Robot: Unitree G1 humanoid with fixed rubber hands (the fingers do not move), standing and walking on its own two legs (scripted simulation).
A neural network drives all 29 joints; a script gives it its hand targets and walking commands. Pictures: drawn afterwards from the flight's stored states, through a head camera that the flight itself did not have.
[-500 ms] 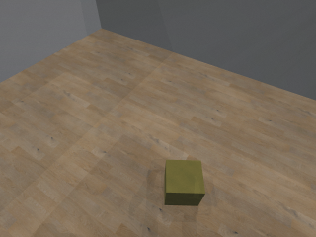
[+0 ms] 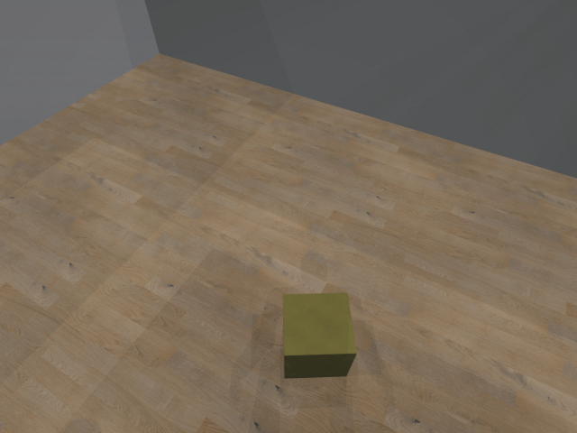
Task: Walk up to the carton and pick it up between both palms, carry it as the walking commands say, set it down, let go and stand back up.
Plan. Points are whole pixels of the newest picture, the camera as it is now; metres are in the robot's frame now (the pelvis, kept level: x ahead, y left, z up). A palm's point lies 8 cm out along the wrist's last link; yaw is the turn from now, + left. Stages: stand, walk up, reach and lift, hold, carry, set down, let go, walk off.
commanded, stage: walk up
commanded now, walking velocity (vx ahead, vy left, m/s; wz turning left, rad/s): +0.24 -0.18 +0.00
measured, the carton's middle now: (315, 336) +0.51 -0.08 -0.66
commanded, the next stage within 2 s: stand in 1.66 s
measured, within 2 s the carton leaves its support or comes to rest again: neither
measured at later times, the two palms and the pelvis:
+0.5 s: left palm out of the picture +0.05 +0.09 -0.10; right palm (524, 403) +0.19 -0.36 -0.15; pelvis +0.13 -0.13 +0.01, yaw +1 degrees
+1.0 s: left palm (220, 410) +0.20 +0.13 -0.14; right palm (510, 385) +0.22 -0.35 -0.16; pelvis +0.17 -0.11 -0.01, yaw +0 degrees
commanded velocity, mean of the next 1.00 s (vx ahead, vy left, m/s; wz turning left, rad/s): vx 0.06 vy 0.00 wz -0.01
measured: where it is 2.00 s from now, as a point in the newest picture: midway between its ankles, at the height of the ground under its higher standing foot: outside the picture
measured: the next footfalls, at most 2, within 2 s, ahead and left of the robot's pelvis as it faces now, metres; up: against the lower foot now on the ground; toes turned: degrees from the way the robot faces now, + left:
right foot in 0.20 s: +0.17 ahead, -0.20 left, +0.00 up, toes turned -1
left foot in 0.68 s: +0.25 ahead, -0.02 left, +0.00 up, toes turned +5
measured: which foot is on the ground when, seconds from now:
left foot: down 0.00-0.20, up 0.22-0.66, down 0.68-0.98, up 1.00-1.00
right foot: up 0.00-0.18, down 0.20-1.00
